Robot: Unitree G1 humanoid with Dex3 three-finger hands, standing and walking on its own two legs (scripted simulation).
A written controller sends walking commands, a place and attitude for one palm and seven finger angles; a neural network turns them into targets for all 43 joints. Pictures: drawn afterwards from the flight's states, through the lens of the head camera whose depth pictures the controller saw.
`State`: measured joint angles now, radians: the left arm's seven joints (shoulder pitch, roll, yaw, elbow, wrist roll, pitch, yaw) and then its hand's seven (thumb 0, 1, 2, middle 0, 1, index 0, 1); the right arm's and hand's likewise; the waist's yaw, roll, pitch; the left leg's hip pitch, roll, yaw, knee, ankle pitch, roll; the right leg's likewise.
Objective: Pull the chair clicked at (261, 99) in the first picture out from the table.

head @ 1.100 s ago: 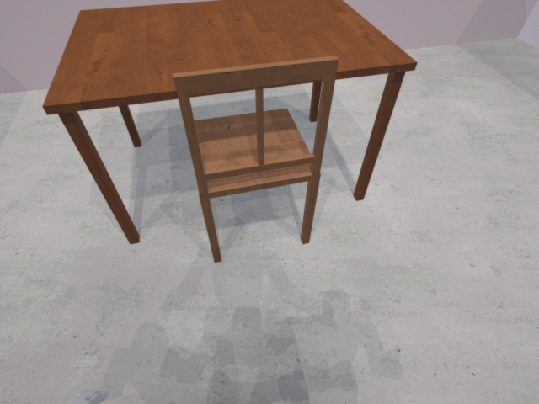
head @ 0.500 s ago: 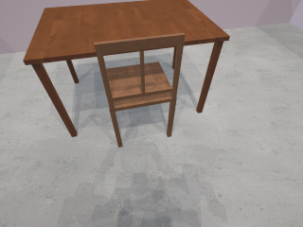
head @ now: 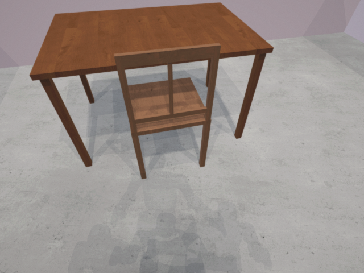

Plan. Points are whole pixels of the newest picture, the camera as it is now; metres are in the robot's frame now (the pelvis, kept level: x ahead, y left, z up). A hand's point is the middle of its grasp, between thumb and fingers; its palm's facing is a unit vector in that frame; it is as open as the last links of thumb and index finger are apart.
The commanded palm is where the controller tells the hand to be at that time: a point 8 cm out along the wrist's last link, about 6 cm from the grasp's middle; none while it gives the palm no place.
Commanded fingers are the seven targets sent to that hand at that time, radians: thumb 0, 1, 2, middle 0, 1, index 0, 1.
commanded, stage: look at it before walking up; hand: left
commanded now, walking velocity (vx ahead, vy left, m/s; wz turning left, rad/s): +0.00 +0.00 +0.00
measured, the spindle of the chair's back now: (170, 89) +0.89 +0.10 -0.11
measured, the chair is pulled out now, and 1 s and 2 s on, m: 0.00 0.00 0.00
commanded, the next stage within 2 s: walk to a spot facing it in 0.34 s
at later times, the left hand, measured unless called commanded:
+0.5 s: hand out of the picture +0.07 +0.25 -0.16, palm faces -0.03 -0.94 -0.33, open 7.4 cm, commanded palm none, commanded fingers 0.00 0.90 0.90 -0.20 -0.30 -0.20 -0.30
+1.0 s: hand out of the picture +0.05 +0.17 -0.17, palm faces -0.18 -0.95 -0.25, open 7.4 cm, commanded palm none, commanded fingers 0.00 0.90 0.90 -0.20 -0.30 -0.20 -0.30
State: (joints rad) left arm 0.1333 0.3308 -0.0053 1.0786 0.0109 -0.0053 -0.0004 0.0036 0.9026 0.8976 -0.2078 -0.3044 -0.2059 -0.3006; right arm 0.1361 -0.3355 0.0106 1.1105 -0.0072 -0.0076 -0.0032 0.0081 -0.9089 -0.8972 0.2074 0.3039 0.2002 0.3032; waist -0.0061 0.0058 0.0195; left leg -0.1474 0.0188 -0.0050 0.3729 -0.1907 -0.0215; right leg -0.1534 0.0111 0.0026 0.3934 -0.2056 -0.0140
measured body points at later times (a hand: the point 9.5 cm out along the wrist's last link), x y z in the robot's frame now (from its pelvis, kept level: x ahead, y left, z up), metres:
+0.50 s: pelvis +0.00 +0.01 +0.00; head +0.01 +0.01 +0.45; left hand +0.08 +0.30 -0.13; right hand +0.08 -0.29 -0.13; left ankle +0.01 +0.13 -0.75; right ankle +0.01 -0.11 -0.75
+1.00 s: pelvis -0.02 -0.02 -0.01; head +0.01 -0.05 +0.44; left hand +0.06 +0.22 -0.15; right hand +0.00 -0.28 -0.17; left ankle +0.00 +0.14 -0.67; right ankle +0.00 -0.09 -0.75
